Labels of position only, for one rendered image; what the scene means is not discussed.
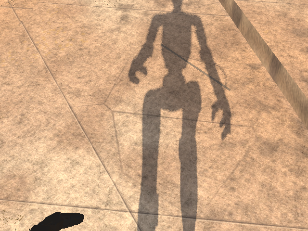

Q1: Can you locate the robot left hand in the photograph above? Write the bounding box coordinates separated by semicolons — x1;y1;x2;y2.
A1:
29;212;84;231

